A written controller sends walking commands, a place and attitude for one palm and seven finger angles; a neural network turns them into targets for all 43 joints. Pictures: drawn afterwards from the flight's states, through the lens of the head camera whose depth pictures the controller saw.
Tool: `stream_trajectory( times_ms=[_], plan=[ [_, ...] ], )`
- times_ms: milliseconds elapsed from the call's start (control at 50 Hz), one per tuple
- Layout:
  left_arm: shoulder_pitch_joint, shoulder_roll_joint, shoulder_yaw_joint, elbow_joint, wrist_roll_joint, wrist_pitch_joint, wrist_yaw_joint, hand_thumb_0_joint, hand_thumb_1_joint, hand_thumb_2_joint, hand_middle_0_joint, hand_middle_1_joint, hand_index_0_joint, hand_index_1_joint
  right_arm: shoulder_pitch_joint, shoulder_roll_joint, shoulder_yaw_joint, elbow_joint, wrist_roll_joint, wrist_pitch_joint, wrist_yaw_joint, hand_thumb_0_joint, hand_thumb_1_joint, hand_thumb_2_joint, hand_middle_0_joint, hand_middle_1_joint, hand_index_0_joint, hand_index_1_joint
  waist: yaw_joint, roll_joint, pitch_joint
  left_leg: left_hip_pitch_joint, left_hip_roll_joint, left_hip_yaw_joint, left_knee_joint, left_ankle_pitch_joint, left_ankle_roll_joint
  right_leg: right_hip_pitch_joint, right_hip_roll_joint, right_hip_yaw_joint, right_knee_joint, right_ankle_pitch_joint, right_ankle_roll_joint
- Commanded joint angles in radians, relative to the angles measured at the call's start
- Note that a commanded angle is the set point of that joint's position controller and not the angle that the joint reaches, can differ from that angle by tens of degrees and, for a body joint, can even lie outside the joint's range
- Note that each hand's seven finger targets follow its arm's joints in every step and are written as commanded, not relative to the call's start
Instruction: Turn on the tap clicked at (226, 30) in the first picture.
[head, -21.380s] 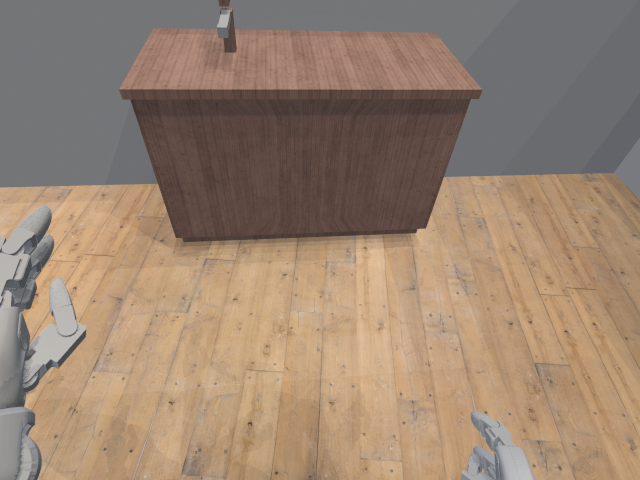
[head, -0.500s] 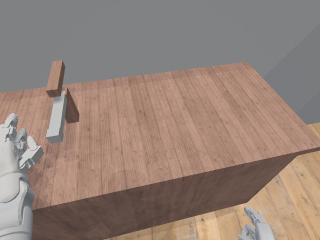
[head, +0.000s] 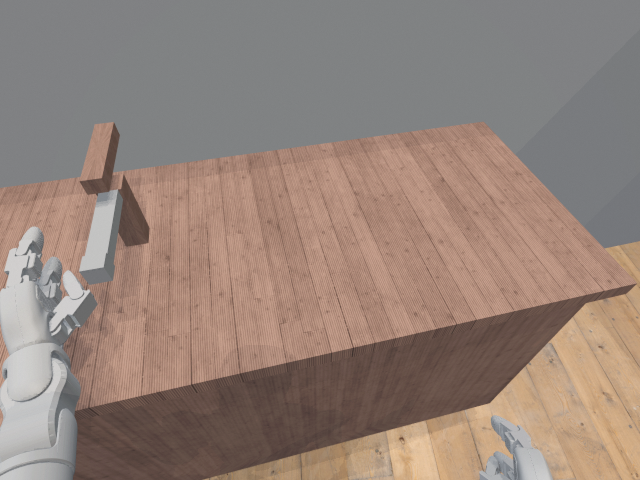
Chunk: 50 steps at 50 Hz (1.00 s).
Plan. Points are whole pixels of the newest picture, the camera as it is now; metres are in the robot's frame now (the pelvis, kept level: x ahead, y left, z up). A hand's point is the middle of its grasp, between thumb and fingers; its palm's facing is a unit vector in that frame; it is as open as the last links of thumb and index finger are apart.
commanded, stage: push the lever round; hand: left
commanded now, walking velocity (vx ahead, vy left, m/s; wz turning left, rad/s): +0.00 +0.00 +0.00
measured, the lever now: (97, 268) +0.34 +0.31 +0.09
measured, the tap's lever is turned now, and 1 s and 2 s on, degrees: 0 23 52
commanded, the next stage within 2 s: none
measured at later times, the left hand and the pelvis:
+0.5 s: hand (124, 290) +0.31 +0.27 +0.08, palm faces +0.61 -0.79 -0.06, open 7.6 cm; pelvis +0.00 -0.01 +0.00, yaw +1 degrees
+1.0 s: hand (152, 276) +0.33 +0.24 +0.08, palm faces +0.68 -0.73 -0.06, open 7.7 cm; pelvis +0.00 -0.01 +0.00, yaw +1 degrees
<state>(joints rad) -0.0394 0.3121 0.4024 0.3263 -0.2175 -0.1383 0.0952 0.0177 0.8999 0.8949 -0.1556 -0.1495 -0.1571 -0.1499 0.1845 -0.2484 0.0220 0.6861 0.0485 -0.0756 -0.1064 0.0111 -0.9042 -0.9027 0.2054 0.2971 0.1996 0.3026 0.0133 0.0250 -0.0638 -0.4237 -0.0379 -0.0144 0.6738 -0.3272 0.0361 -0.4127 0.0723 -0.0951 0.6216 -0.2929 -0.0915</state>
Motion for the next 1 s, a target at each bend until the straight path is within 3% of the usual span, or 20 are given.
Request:
stream_trajectory(
  times_ms=[0, 40, 100, 120, 180, 260, 300, 420, 480, 500, 520, 600, 620, 680, 700, 780, 800, 900, 920, 980],
  plan=[
    [-0.205, 0.272, 0.088, -0.243, 0.008, -0.081, 0.012, 0.000, 0.900, 0.900, -0.150, -0.150, -0.150, -0.150, -0.090, -0.139, -0.048, -0.130, 0.004, -0.049, -0.011, 0.000, -0.900, -0.900, 0.200, 0.300, 0.200, 0.300, 0.016, 0.056, -0.193, 0.017, 0.030, -0.055, -0.075, 0.166, 0.007, 0.148, -0.078, 0.133, -0.093, 0.165, 0.063],
    [-0.209, 0.212, 0.032, -0.244, 0.006, -0.085, 0.009, 0.000, 0.900, 0.900, -0.150, -0.150, -0.150, -0.150, -0.087, -0.140, -0.050, -0.136, 0.003, -0.051, -0.008, 0.000, -0.900, -0.900, 0.200, 0.300, 0.200, 0.300, 0.005, 0.022, -0.191, 0.023, 0.031, -0.052, -0.076, 0.165, 0.008, 0.136, -0.076, 0.126, -0.093, 0.170, 0.066],
    [-0.217, 0.230, 0.054, -0.242, 0.008, -0.078, 0.030, 0.000, 0.900, 0.900, -0.150, -0.150, -0.150, -0.150, -0.096, -0.141, -0.047, -0.130, 0.005, -0.049, -0.011, 0.000, -0.900, -0.900, 0.200, 0.300, 0.200, 0.300, 0.011, 0.021, -0.172, 0.003, 0.028, -0.055, -0.073, 0.145, 0.010, 0.134, -0.082, 0.135, -0.098, 0.148, 0.066],
    [-0.260, 0.187, 0.006, -0.256, 0.012, -0.078, 0.036, 0.000, 0.900, 0.900, -0.150, -0.150, -0.150, -0.150, -0.097, -0.138, -0.046, -0.132, 0.004, -0.049, -0.009, 0.000, -0.900, -0.900, 0.200, 0.300, 0.200, 0.300, -0.007, 0.028, -0.174, 0.012, 0.027, -0.052, -0.074, 0.129, 0.010, 0.115, -0.083, 0.133, -0.104, 0.127, 0.069],
    [-0.296, 0.161, -0.030, -0.263, 0.026, -0.075, 0.069, 0.000, 0.900, 0.900, -0.150, -0.150, -0.150, -0.150, -0.101, -0.139, -0.046, -0.130, -0.001, -0.051, -0.010, 0.000, -0.900, -0.900, 0.200, 0.300, 0.200, 0.300, -0.010, 0.033, -0.181, 0.018, 0.025, -0.056, -0.071, 0.105, 0.011, 0.097, -0.084, 0.137, -0.110, 0.088, 0.067],
    [-0.354, 0.164, -0.040, -0.245, 0.046, -0.067, 0.113, 0.000, 0.900, 0.900, -0.150, -0.150, -0.150, -0.150, -0.113, -0.138, -0.045, -0.123, -0.004, -0.040, -0.012, 0.000, -0.900, -0.900, 0.200, 0.300, 0.200, 0.300, -0.023, -0.006, -0.186, -0.007, 0.025, -0.056, -0.061, 0.071, 0.015, 0.102, -0.094, 0.154, -0.121, 0.047, 0.076],
    [-0.378, 0.169, -0.038, -0.258, 0.063, -0.069, 0.139, 0.000, 0.900, 0.900, -0.150, -0.150, -0.150, -0.150, -0.121, -0.134, -0.043, -0.117, -0.006, -0.037, -0.013, 0.000, -0.900, -0.900, 0.200, 0.300, 0.200, 0.300, -0.018, 0.036, -0.182, 0.005, 0.024, -0.059, -0.064, 0.068, 0.015, 0.095, -0.094, 0.152, -0.123, 0.036, 0.070],
    [-0.422, 0.121, -0.081, -0.249, 0.082, -0.066, 0.196, 0.000, 0.900, 0.900, -0.150, -0.150, -0.150, -0.150, -0.121, -0.129, -0.039, -0.115, -0.016, -0.023, -0.009, 0.000, -0.900, -0.900, 0.200, 0.300, 0.200, 0.300, -0.028, 0.009, -0.221, 0.012, 0.022, -0.059, -0.058, 0.086, 0.014, 0.109, -0.095, 0.146, -0.113, 0.073, 0.074],
    [-0.400, 0.100, -0.094, -0.254, 0.090, -0.065, 0.218, 0.000, 0.900, 0.900, -0.150, -0.150, -0.150, -0.150, -0.121, -0.124, -0.042, -0.120, -0.021, -0.016, -0.005, 0.000, -0.900, -0.900, 0.200, 0.300, 0.200, 0.300, -0.017, 0.016, -0.241, 0.026, 0.023, -0.058, -0.055, 0.128, 0.011, 0.127, -0.094, 0.142, -0.103, 0.134, 0.071],
    [-0.389, 0.127, -0.062, -0.247, 0.099, -0.063, 0.232, 0.000, 0.900, 0.900, -0.150, -0.150, -0.150, -0.150, -0.122, -0.125, -0.042, -0.115, -0.020, -0.012, -0.004, 0.000, -0.900, -0.900, 0.200, 0.300, 0.200, 0.300, -0.009, 0.022, -0.231, 0.024, 0.024, -0.061, -0.057, 0.131, 0.010, 0.126, -0.092, 0.138, -0.101, 0.133, 0.068],
    [-0.401, 0.092, -0.097, -0.257, 0.102, -0.063, 0.238, 0.000, 0.900, 0.900, -0.150, -0.150, -0.150, -0.150, -0.121, -0.124, -0.041, -0.123, -0.022, -0.009, -0.001, 0.000, -0.900, -0.900, 0.200, 0.300, 0.200, 0.300, -0.015, 0.013, -0.248, 0.029, 0.022, -0.059, -0.056, 0.141, 0.010, 0.129, -0.093, 0.135, -0.095, 0.148, 0.070],
    [-0.366, 0.123, -0.048, -0.217, 0.108, -0.045, 0.278, 0.000, 0.900, 0.900, -0.150, -0.150, -0.150, -0.150, -0.133, -0.124, -0.043, -0.119, -0.025, 0.009, -0.002, 0.000, -0.900, -0.900, 0.200, 0.300, 0.200, 0.300, -0.002, -0.012, -0.216, 0.000, 0.021, -0.058, -0.054, 0.128, 0.012, 0.140, -0.098, 0.149, -0.108, 0.145, 0.074],
    [-0.414, 0.079, -0.096, -0.238, 0.112, -0.047, 0.282, 0.000, 0.900, 0.900, -0.150, -0.150, -0.150, -0.150, -0.133, -0.119, -0.039, -0.125, -0.025, 0.013, 0.001, 0.000, -0.900, -0.900, 0.200, 0.300, 0.200, 0.300, -0.020, -0.018, -0.222, 0.010, 0.023, -0.056, -0.057, 0.135, 0.011, 0.136, -0.101, 0.142, -0.105, 0.156, 0.075],
    [-0.408, 0.063, -0.107, -0.231, 0.117, -0.035, 0.304, 0.000, 0.900, 0.900, -0.150, -0.150, -0.150, -0.150, -0.135, -0.118, -0.043, -0.127, -0.027, 0.020, 0.002, 0.000, -0.900, -0.900, 0.200, 0.300, 0.200, 0.300, -0.014, -0.011, -0.225, 0.015, 0.023, -0.055, -0.055, 0.139, 0.010, 0.138, -0.100, 0.148, -0.110, 0.164, 0.075],
    [-0.394, 0.092, -0.071, -0.218, 0.126, -0.030, 0.318, 0.000, 0.900, 0.900, -0.150, -0.150, -0.150, -0.150, -0.140, -0.120, -0.044, -0.120, -0.028, 0.027, 0.000, 0.000, -0.900, -0.900, 0.200, 0.300, 0.200, 0.300, -0.005, 0.004, -0.210, 0.012, 0.022, -0.057, -0.057, 0.132, 0.012, 0.134, -0.099, 0.148, -0.115, 0.146, 0.072],
    [-0.403, 0.035, -0.120, -0.245, 0.135, -0.028, 0.345, 0.000, 0.900, 0.900, -0.150, -0.150, -0.150, -0.150, -0.136, -0.116, -0.049, -0.128, -0.034, 0.036, 0.006, 0.000, -0.900, -0.900, 0.200, 0.300, 0.200, 0.300, -0.010, -0.002, -0.267, 0.035, 0.023, -0.052, -0.052, 0.176, 0.009, 0.161, -0.101, 0.145, -0.100, 0.220, 0.074],
    [-0.389, 0.060, -0.091, -0.235, 0.142, -0.025, 0.356, 0.000, 0.900, 0.900, -0.150, -0.150, -0.150, -0.150, -0.138, -0.117, -0.050, -0.123, -0.034, 0.040, 0.005, 0.000, -0.900, -0.900, 0.200, 0.300, 0.200, 0.300, -0.003, 0.015, -0.248, 0.031, 0.023, -0.053, -0.052, 0.183, 0.008, 0.157, -0.101, 0.145, -0.099, 0.226, 0.071],
    [-0.392, 0.028, -0.113, -0.266, 0.157, -0.021, 0.399, 0.000, 0.900, 0.900, -0.150, -0.150, -0.150, -0.150, -0.144, -0.115, -0.056, -0.125, -0.036, 0.050, 0.008, 0.000, -0.900, -0.900, 0.200, 0.300, 0.200, 0.300, -0.001, 0.001, -0.253, 0.045, 0.025, -0.054, -0.059, 0.204, 0.006, 0.163, -0.098, 0.138, -0.099, 0.236, 0.068],
    [-0.384, -0.020, -0.158, -0.260, 0.161, -0.016, 0.406, 0.000, 0.900, 0.900, -0.150, -0.150, -0.150, -0.150, -0.148, -0.111, -0.055, -0.133, -0.038, 0.051, 0.012, 0.000, -0.900, -0.900, 0.200, 0.300, 0.200, 0.300, -0.008, -0.006, -0.256, 0.051, 0.026, -0.049, -0.060, 0.202, 0.006, 0.158, -0.101, 0.132, -0.100, 0.234, 0.072],
    [-0.437, -0.032, -0.179, -0.248, 0.166, -0.005, 0.431, 0.000, 0.900, 0.900, -0.150, -0.150, -0.150, -0.150, -0.157, -0.113, -0.053, -0.123, -0.039, 0.055, 0.009, 0.000, -0.900, -0.900, 0.200, 0.300, 0.200, 0.300, -0.022, -0.028, -0.224, 0.043, 0.030, -0.053, -0.062, 0.171, 0.005, 0.133, -0.101, 0.137, -0.118, 0.187, 0.072]
  ],
)
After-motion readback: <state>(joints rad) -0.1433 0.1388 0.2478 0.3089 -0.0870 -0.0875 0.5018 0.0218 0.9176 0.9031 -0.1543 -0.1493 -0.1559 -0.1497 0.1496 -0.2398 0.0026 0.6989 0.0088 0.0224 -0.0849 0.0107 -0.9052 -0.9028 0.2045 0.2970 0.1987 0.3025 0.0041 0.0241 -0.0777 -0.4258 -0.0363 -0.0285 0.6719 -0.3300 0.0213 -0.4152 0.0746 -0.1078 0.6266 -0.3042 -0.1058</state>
